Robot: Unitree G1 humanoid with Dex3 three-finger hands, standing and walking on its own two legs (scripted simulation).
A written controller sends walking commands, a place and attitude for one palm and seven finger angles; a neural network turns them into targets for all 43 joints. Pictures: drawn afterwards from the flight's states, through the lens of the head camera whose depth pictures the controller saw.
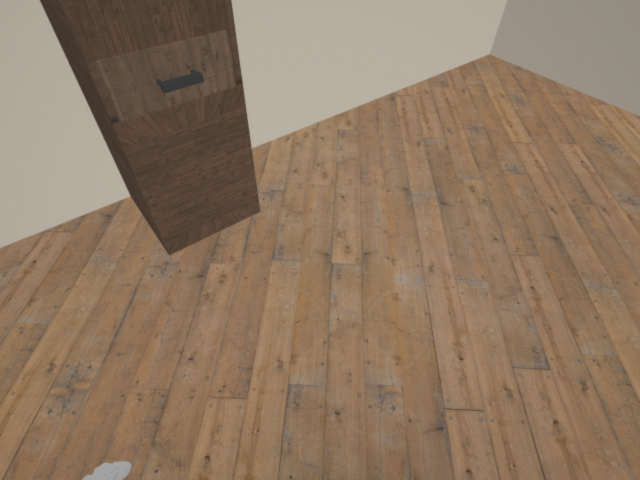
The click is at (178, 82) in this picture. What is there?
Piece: drawer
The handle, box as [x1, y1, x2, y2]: [156, 69, 203, 92]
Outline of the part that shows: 203,81 202,74 198,71 196,72 193,69 190,70 190,74 165,81 156,79 164,92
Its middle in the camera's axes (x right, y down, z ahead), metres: -0.43 -0.48 +1.16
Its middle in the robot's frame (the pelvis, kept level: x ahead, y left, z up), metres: +1.16 +0.49 -0.07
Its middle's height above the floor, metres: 0.70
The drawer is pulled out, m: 0.00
